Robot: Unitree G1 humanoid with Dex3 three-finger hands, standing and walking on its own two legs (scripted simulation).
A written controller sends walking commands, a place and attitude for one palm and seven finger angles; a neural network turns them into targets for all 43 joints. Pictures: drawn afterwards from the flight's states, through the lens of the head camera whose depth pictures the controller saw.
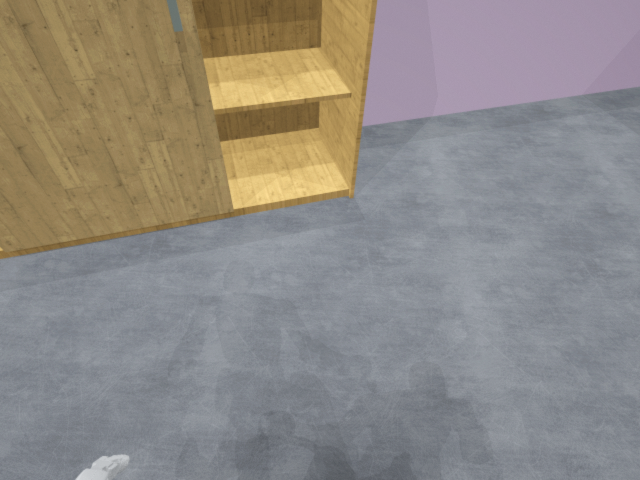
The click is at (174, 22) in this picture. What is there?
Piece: wardrobe's sliding door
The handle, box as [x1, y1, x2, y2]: [167, 0, 182, 31]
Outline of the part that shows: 167,0 174,31 182,30 176,1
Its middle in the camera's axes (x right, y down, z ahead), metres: -0.40 -0.67 +0.98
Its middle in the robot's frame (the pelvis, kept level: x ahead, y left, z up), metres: +1.19 +0.46 +0.17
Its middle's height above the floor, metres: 0.94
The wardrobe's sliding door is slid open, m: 0.53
